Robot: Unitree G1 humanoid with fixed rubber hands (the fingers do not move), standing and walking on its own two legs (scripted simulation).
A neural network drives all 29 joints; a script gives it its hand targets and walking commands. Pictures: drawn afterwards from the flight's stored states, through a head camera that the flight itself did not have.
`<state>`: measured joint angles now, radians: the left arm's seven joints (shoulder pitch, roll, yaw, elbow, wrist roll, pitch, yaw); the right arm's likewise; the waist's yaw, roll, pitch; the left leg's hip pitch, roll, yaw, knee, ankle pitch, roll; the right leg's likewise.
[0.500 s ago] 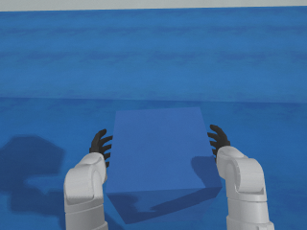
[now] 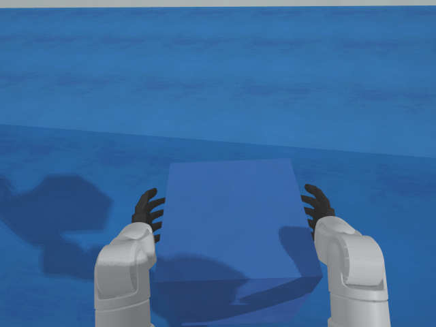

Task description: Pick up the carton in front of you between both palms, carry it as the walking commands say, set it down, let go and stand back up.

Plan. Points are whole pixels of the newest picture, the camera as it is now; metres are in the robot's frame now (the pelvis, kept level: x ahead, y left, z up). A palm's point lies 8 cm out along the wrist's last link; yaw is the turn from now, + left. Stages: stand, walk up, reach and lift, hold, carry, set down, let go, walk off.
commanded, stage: carry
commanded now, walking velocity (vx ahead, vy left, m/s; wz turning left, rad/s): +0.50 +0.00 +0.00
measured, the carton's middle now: (233, 246) +0.26 +0.00 +0.01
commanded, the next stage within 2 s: none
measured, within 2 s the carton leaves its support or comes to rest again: neither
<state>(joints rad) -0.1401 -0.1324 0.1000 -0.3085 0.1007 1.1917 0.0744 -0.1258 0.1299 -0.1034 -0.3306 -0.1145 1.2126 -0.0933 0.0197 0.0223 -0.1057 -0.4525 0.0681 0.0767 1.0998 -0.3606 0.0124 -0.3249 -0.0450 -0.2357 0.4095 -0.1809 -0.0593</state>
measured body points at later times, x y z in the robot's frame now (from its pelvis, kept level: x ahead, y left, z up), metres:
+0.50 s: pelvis +0.32 +0.04 +0.01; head +0.33 +0.04 +0.46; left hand +0.61 +0.16 +0.07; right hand +0.57 -0.14 +0.07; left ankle +0.30 +0.12 -0.74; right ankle +0.31 -0.10 -0.68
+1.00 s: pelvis +0.64 -0.02 +0.01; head +0.66 -0.03 +0.46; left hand +0.92 +0.13 +0.09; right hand +0.92 -0.17 +0.08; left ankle +0.72 +0.13 -0.70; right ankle +0.56 -0.10 -0.74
